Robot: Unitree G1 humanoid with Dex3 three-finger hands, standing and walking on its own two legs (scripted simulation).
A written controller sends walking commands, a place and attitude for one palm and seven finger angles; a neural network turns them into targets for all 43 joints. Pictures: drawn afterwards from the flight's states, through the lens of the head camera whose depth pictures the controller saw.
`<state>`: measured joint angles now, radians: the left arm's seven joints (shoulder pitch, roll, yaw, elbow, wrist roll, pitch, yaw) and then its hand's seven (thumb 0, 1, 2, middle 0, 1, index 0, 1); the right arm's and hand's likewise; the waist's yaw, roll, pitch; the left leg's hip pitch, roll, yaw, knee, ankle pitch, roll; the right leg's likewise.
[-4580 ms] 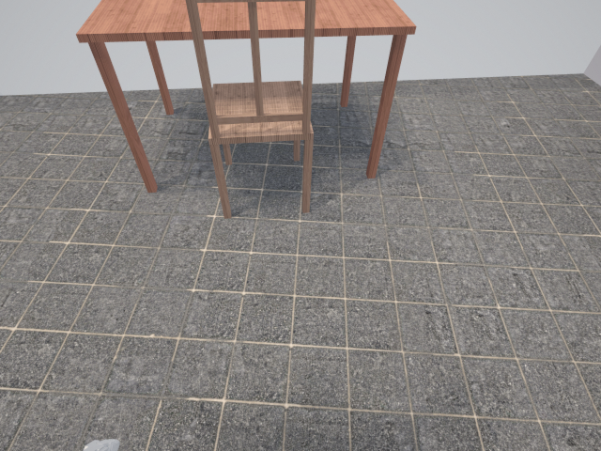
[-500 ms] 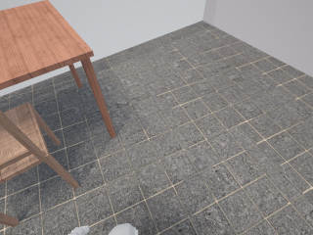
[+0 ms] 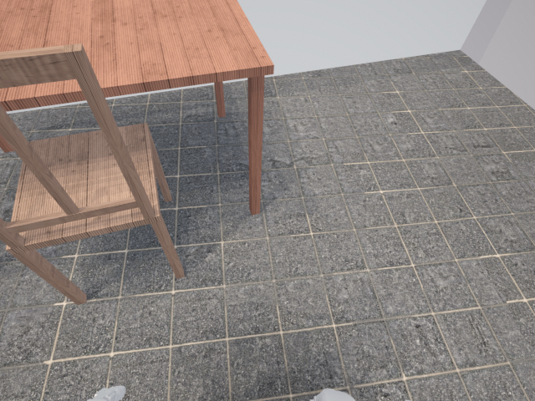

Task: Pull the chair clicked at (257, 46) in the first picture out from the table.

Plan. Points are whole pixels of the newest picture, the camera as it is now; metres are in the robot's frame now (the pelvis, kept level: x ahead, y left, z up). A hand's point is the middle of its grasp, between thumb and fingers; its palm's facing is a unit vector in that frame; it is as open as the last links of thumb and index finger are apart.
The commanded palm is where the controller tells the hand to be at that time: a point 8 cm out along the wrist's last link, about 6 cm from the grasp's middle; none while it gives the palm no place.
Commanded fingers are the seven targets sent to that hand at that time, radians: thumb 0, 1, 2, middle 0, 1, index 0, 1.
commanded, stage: turn to face it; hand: left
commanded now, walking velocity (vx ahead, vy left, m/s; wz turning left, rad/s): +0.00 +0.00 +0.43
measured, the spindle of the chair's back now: (34, 163) +0.55 +0.53 -0.06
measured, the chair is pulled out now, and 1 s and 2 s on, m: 0.00 0.00 0.00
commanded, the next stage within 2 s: take the last steps up to it in 0.30 s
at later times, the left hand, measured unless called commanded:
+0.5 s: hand out of the picture -0.02 +0.19 -0.18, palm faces +0.24 -0.94 -0.22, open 7.4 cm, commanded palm none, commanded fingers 0.00 0.90 0.90 -0.20 -0.30 -0.20 -0.30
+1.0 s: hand out of the picture +0.11 +0.22 -0.17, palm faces +0.18 -0.97 -0.14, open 7.4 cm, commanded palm none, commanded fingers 0.00 0.90 0.90 -0.20 -0.30 -0.20 -0.30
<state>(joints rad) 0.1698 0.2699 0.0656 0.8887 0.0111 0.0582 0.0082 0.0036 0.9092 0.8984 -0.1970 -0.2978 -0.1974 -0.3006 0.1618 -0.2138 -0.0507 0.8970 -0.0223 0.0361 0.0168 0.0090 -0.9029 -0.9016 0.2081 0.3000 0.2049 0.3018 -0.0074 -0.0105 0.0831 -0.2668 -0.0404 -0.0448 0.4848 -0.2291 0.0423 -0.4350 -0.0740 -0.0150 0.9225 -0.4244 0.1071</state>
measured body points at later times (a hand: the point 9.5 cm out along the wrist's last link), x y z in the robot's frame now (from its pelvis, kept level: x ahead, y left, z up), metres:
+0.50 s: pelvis -0.01 -0.01 -0.01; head +0.01 +0.01 +0.44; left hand -0.03 +0.24 -0.16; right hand +0.12 -0.24 -0.15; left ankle -0.05 +0.10 -0.73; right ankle +0.01 -0.14 -0.74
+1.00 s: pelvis +0.08 +0.03 +0.00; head +0.09 +0.05 +0.45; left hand +0.10 +0.27 -0.16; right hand +0.02 -0.19 -0.14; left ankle -0.05 +0.10 -0.74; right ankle +0.20 -0.09 -0.70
